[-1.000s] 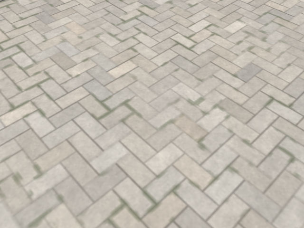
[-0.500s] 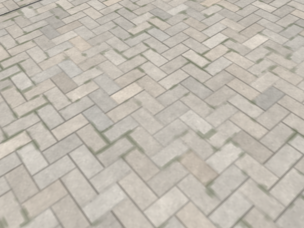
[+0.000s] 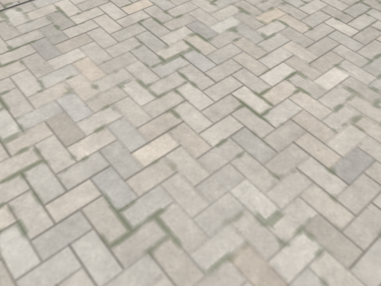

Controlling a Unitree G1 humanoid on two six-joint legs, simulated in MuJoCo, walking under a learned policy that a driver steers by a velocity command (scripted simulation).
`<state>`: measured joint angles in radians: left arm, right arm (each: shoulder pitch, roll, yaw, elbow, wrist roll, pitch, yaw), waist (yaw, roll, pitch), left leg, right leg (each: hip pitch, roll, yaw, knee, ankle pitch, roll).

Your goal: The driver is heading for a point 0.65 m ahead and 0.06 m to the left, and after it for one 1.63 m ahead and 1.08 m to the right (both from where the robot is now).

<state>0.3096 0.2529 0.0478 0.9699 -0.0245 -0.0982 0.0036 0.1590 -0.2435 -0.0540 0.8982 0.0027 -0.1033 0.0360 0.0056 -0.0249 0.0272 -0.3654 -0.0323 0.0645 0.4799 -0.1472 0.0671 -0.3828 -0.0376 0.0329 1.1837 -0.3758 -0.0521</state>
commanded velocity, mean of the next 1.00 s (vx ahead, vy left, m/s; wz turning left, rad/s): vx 0.50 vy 0.00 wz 0.03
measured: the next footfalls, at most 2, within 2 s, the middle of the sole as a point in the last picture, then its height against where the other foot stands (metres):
right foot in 0.44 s outside the picture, level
left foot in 1.02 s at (167, 216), level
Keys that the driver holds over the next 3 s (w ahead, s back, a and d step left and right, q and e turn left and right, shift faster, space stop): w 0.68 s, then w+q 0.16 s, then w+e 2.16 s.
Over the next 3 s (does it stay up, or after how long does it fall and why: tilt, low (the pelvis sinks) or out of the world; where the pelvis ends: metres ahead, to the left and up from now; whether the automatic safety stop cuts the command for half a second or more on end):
stays up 1.46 -0.50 0.00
